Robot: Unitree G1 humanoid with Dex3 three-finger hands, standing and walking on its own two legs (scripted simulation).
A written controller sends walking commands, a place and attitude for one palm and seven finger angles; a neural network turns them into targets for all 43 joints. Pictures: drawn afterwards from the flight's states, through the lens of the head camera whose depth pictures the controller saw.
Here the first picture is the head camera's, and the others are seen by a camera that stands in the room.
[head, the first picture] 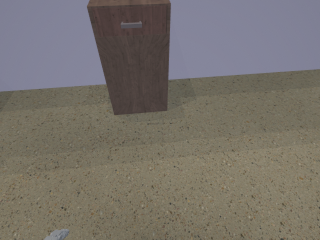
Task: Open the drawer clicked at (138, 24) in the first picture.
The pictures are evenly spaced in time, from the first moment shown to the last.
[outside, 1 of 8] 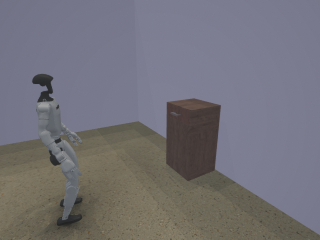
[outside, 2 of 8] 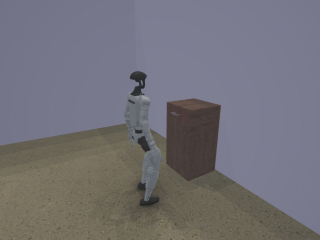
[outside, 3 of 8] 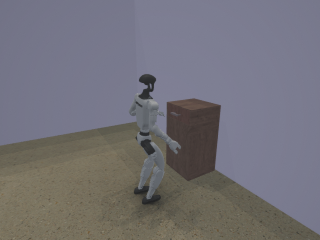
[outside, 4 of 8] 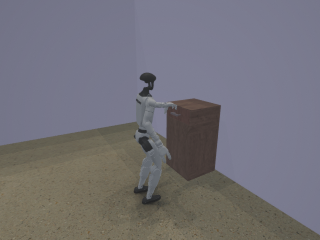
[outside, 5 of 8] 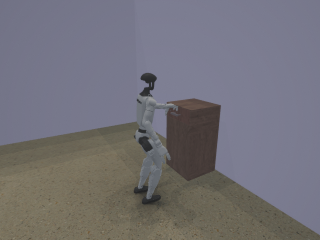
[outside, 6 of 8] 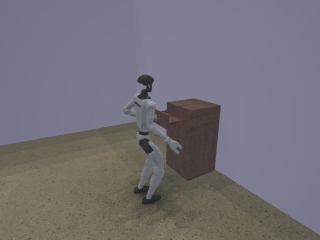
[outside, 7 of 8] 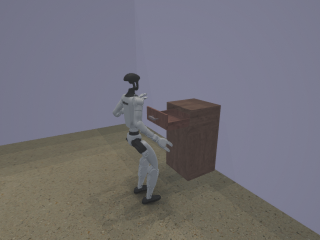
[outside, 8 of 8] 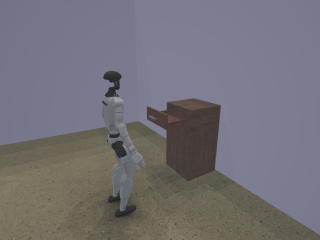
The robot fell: no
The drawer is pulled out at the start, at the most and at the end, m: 0.00 0.30 0.30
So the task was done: yes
